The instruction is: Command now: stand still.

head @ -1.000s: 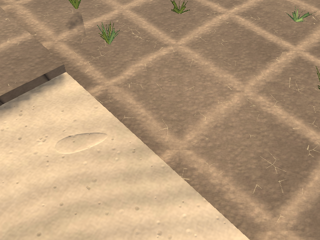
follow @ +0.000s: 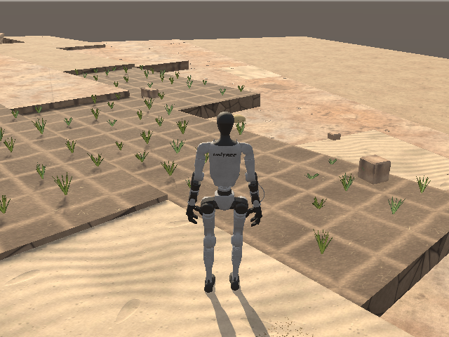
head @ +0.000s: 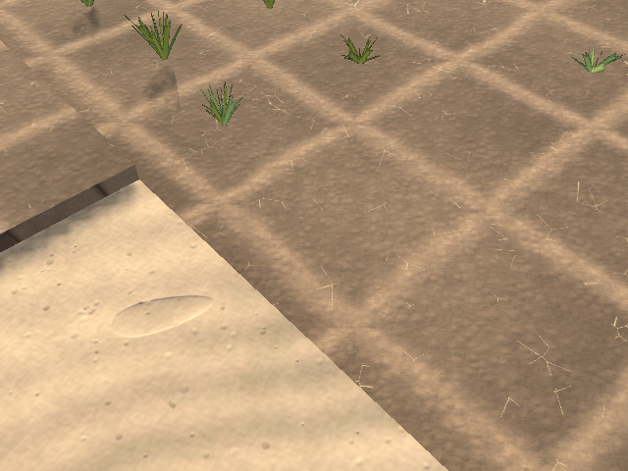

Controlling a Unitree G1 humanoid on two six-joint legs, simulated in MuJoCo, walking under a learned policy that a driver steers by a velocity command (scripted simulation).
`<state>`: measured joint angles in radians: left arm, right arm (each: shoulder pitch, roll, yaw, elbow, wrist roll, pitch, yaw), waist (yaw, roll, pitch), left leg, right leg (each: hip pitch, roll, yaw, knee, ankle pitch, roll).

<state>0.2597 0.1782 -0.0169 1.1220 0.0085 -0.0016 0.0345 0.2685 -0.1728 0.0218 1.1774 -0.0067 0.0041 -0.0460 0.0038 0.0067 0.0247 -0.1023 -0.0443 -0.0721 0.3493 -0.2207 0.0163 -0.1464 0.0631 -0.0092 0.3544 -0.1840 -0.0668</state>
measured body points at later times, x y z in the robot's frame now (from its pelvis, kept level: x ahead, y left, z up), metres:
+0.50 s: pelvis +0.01 -0.01 +0.00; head +0.01 -0.01 +0.45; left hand -0.01 +0.22 -0.16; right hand -0.02 -0.22 -0.17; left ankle -0.02 +0.11 -0.75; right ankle +0.00 -0.08 -0.75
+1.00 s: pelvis +0.12 +0.06 +0.00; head +0.13 +0.07 +0.45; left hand +0.13 +0.30 -0.16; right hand +0.09 -0.18 -0.15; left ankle +0.08 +0.13 -0.75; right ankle +0.07 -0.06 -0.68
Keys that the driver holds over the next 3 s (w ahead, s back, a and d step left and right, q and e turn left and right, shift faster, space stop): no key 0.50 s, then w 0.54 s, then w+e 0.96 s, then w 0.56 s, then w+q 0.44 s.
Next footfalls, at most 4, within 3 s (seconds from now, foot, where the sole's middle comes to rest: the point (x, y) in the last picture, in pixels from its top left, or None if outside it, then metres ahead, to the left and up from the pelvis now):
0.86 left None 0.12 0.13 -0.78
1.34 right None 0.47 -0.01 -0.78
1.88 left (314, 349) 0.82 0.04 -0.78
2.36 right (438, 327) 0.93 -0.28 -0.84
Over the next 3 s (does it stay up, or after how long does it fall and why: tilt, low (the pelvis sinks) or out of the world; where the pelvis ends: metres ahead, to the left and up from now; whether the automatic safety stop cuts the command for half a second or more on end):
stays up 1.19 -0.29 -0.07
